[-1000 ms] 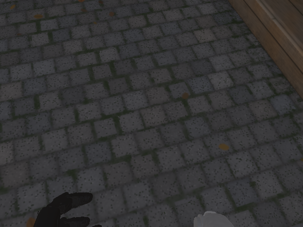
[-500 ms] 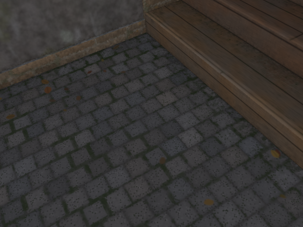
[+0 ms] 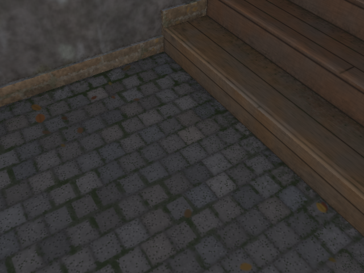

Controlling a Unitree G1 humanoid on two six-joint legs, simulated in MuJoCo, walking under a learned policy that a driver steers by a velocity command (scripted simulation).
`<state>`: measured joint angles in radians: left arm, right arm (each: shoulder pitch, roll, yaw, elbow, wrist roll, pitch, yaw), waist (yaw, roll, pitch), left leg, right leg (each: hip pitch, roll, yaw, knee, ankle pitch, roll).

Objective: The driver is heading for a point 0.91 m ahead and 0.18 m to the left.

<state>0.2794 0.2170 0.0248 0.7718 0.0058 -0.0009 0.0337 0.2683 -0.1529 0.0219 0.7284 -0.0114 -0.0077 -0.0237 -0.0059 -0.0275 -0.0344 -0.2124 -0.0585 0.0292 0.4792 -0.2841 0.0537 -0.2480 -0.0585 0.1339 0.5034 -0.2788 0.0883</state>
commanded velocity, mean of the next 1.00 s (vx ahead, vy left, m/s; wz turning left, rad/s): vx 0.00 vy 0.00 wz -0.01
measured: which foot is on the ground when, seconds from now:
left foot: down 0.00-1.00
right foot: down 0.00-1.00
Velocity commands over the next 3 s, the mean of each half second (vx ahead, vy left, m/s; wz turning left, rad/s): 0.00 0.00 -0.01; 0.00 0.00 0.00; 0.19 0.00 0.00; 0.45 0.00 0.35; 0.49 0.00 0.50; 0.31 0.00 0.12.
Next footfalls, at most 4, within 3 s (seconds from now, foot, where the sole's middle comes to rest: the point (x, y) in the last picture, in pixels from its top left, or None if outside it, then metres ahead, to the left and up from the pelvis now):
1.84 left None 0.43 0.10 -0.77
2.34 right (186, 221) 0.76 0.00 -0.77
2.80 left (105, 202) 0.84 0.34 -0.77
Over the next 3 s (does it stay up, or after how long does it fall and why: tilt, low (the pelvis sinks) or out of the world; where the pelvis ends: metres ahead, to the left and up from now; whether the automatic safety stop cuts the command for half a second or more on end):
stays up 0.78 0.20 0.00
